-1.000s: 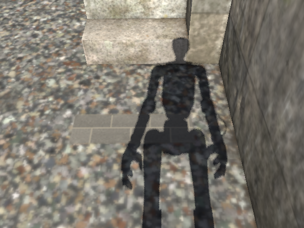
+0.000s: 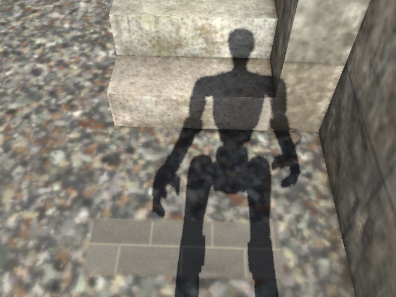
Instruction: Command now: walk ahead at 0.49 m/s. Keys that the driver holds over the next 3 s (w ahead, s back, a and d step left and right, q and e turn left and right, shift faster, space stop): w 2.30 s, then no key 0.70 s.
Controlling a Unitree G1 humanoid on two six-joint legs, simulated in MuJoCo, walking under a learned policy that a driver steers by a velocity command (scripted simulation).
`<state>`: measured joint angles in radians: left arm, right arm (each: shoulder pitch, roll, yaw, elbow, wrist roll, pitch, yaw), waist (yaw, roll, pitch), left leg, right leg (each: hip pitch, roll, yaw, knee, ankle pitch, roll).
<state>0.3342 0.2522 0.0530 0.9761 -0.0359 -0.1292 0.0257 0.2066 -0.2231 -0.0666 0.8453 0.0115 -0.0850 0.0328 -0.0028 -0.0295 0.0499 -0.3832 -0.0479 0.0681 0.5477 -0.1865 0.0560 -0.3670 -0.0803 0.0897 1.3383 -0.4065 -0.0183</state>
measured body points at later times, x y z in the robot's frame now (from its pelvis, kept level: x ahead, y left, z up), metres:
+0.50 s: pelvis +0.32 -0.01 +0.00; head +0.35 -0.03 +0.44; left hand +0.46 +0.25 -0.12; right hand +0.30 -0.28 -0.15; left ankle +0.12 +0.11 -0.64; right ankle +0.42 -0.10 -0.73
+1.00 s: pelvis +0.61 +0.08 -0.01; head +0.64 +0.10 +0.44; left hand +0.60 +0.37 -0.15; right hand +0.82 -0.17 -0.10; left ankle +0.74 +0.19 -0.73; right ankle +0.44 -0.09 -0.70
